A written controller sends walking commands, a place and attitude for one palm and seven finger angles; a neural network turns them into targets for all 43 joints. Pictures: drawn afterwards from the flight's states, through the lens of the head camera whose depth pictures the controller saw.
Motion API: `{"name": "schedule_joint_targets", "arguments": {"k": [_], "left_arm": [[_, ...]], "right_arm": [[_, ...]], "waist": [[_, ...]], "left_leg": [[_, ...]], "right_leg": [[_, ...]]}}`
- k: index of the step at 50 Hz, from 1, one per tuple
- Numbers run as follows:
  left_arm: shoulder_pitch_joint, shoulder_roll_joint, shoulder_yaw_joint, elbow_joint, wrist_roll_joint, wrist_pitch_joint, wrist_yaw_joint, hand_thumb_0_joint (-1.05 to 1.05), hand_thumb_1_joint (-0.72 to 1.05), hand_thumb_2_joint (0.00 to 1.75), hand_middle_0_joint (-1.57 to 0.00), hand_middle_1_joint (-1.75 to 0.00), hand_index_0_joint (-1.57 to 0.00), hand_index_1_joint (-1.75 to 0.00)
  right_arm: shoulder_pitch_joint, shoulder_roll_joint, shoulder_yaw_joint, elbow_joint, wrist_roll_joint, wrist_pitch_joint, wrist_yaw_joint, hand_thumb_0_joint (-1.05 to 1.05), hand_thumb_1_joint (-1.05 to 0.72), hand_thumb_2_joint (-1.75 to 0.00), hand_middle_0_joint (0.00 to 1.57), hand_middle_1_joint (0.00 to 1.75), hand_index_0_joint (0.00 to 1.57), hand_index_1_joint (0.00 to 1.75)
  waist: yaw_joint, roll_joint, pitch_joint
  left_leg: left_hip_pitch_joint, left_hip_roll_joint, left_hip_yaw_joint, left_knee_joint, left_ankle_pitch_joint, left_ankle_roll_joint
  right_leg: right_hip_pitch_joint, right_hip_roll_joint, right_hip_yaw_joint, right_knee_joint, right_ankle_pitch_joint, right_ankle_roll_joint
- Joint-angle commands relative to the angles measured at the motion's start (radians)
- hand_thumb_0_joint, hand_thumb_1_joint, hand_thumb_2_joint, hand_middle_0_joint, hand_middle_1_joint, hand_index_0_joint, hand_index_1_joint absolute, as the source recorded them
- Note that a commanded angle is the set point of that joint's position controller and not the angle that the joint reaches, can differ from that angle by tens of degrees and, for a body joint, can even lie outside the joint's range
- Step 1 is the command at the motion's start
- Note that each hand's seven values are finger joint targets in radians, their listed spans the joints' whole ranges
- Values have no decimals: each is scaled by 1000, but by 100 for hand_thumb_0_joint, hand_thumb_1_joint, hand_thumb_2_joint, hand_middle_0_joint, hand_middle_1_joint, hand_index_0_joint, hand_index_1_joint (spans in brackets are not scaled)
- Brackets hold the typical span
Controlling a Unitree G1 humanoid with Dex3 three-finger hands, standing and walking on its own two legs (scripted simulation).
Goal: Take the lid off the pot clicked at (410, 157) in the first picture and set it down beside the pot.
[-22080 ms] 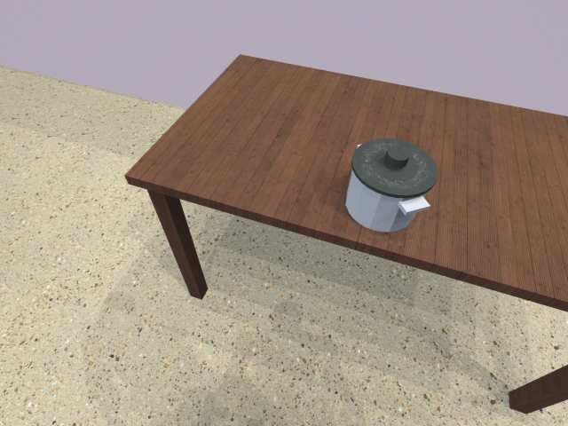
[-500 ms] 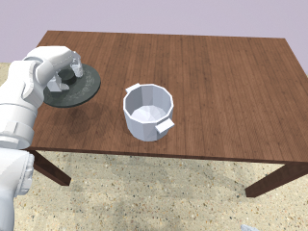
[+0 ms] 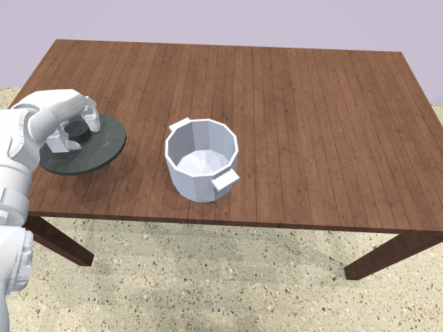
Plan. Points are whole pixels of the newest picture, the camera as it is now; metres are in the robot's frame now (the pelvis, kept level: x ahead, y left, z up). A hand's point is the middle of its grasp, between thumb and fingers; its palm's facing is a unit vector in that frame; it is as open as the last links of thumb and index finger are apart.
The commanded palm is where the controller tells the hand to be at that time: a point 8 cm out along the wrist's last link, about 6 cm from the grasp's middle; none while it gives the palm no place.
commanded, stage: lower the lid onto the table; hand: left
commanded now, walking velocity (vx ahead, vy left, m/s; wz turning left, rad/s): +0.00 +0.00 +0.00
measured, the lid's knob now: (77, 132) +0.46 +0.29 +0.07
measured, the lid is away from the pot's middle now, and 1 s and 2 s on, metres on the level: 0.24 0.24 0.24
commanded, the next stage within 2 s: open the fingers wide in 1.88 s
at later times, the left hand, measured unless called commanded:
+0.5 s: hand (68, 145) +0.44 +0.30 +0.06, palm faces -0.45 -0.07 -0.89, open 7.5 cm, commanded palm +0.45 +0.30 +0.13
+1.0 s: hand (79, 152) +0.44 +0.29 +0.03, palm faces -0.45 -0.06 -0.89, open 7.5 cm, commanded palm +0.47 +0.29 +0.10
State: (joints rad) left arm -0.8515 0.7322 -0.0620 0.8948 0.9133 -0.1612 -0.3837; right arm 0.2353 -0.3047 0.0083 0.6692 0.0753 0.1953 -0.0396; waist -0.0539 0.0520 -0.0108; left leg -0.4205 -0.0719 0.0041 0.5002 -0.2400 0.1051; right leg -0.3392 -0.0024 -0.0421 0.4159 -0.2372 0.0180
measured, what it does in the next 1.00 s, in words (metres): stands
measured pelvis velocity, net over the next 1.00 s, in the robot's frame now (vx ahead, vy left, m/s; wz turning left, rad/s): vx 0.00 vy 0.03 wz -0.03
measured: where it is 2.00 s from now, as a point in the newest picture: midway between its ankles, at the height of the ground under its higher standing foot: outside the picture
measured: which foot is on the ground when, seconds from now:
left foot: down 0.00-1.00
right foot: down 0.00-1.00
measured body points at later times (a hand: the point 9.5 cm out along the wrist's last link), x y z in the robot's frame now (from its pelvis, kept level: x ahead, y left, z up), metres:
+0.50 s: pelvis +0.00 +0.01 +0.00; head +0.09 +0.01 +0.44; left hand +0.46 +0.30 +0.11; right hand +0.06 -0.27 -0.13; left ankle +0.00 +0.05 -0.74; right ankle -0.03 -0.14 -0.74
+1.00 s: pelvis +0.00 +0.03 -0.01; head +0.09 +0.04 +0.43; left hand +0.46 +0.30 +0.08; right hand +0.03 -0.26 -0.13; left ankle +0.00 +0.05 -0.74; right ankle -0.03 -0.14 -0.74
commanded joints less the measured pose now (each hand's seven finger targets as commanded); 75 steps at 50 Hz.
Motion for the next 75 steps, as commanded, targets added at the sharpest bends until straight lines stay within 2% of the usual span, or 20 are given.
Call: {"name": "schedule_joint_targets", "arguments": {"k": [1,5,8,10,12,17,20,25,33,39,43,44,50,59,60,61,65,69,72,75], "left_arm": [[-554,375,151,-276,-15,-33,70,0,69,95,-94,-104,-87,-100],[-509,360,151,-187,-18,-35,76,0,69,95,-94,-104,-87,-100],[-521,387,168,-216,-2,-41,89,0,69,95,-94,-104,-87,-100],[-480,366,159,-172,2,-44,93,0,69,95,-94,-104,-87,-100],[-474,416,200,-180,2,-53,99,0,69,95,-94,-104,-87,-100],[-418,397,208,-198,5,-72,105,0,69,95,-94,-104,-87,-100],[-394,349,172,-148,-3,-70,102,0,69,95,-94,-104,-87,-100],[-427,371,181,-157,4,-78,110,0,69,95,-94,-104,-87,-100],[-478,389,190,-171,15,-99,141,0,69,95,-94,-104,-87,-100],[-505,263,90,-129,31,-68,165,0,69,95,-94,-104,-87,-100],[-493,319,143,-139,33,-68,180,0,69,95,-94,-104,-87,-100],[-490,274,106,-109,31,-64,180,0,69,95,-94,-104,-87,-100],[-533,275,103,-112,53,-52,212,0,69,95,-94,-104,-87,-100],[-486,272,109,-20,68,-31,244,0,69,95,-94,-104,-87,-100],[-498,264,103,-33,68,-30,243,0,69,95,-94,-104,-87,-100],[-506,322,146,-71,74,-41,247,0,69,95,-94,-104,-87,-100],[-504,258,105,-80,70,-49,244,0,69,95,-94,-104,-87,-100],[-438,272,119,9,64,-52,247,0,69,95,-94,-104,-87,-100],[-504,237,78,-30,71,-51,249,0,69,95,-94,-104,-87,-100],[-500,293,122,-69,78,-65,257,0,69,95,-94,-104,-87,-100]], "right_arm": [[42,-165,-53,-76,-2,-32,-22,0,-90,-90,20,30,20,30],[47,-160,-46,-64,4,-28,-34,0,-90,-90,20,30,20,30],[46,-162,-48,-67,1,-29,-31,0,-90,-90,20,30,20,30],[55,-160,-49,-64,1,-33,-33,0,-90,-90,20,30,20,30],[59,-165,-49,-64,-4,-30,-31,0,-90,-90,20,30,20,30],[64,-158,-59,-71,-12,-26,-24,0,-90,-90,20,30,20,30],[69,-160,-59,-67,-6,-19,-22,0,-90,-90,20,30,20,30],[87,-166,-61,-58,-6,-15,-26,0,-90,-90,20,30,20,30],[113,-167,-60,-42,-13,-27,-39,0,-90,-90,20,30,20,30],[130,-165,-68,-27,-11,-29,-23,0,-90,-90,20,30,20,30],[137,-167,-69,-35,-18,-25,-22,0,-90,-90,20,30,20,30],[142,-165,-69,-33,-15,-25,-23,0,-90,-90,20,30,20,30],[155,-169,-70,-19,-17,-28,-20,0,-90,-90,20,30,20,30],[178,-172,-71,-16,-18,-30,-12,0,-90,-90,20,30,20,30],[178,-170,-73,-19,-18,-33,-13,0,-90,-90,20,30,20,30],[178,-176,-73,-24,-21,-36,-14,0,-90,-90,20,30,20,30],[188,-166,-78,-17,-24,-36,-17,0,-90,-90,20,30,20,30],[199,-169,-72,-12,-20,-35,-20,0,-90,-90,20,30,20,30],[202,-176,-76,-3,-22,-36,-19,0,-90,-90,20,30,20,30],[209,-177,-75,-7,-22,-40,-24,0,-90,-90,20,30,20,30]], "waist": [[-13,80,-480],[-20,40,-447],[-11,91,-473],[-14,68,-463],[-9,73,-485],[-8,107,-511],[-16,76,-459],[-19,55,-488],[-24,109,-509],[-36,130,-462],[-25,96,-553],[-37,87,-523],[-34,127,-514],[-37,69,-498],[-37,73,-509],[-25,106,-534],[-39,135,-541],[-43,78,-477],[-53,115,-473],[-41,153,-528]], "left_leg": [[426,73,-89,19,492,-24],[374,73,-77,14,435,-15],[390,74,-82,21,480,-21],[380,75,-81,31,473,-23],[381,78,-81,39,523,-23],[426,85,-94,61,655,-33],[390,87,-91,56,571,-34],[392,87,-93,62,542,-34],[424,96,-111,74,554,-55],[438,111,-143,83,521,-79],[429,99,-128,101,548,-72],[418,101,-133,101,525,-75],[433,114,-158,97,514,-96],[354,110,-142,120,473,-90],[360,110,-143,118,458,-91],[384,111,-152,122,504,-105],[427,121,-165,133,523,-110],[343,113,-150,140,456,-95],[359,120,-161,141,420,-97],[386,118,-166,151,451,-115]], "right_leg": [[-12,17,-3,-8,264,-70],[-13,21,-7,-3,258,-64],[-19,21,-5,5,265,-69],[-34,24,-5,7,255,-67],[-14,23,-3,18,287,-67],[-42,28,-5,28,303,-63],[-85,31,-11,20,252,-63],[-93,33,-11,28,239,-65],[-154,35,-17,46,192,-69],[-268,40,-27,62,109,-73],[-204,40,-14,75,166,-72],[-231,40,-18,77,151,-70],[-298,44,-22,91,98,-75],[-295,48,-15,112,110,-73],[-296,48,-15,110,105,-73],[-293,46,-12,117,116,-77],[-338,51,-18,119,87,-73],[-343,53,-20,125,78,-73],[-388,51,-17,130,51,-74],[-385,53,-17,143,59,-80]]}}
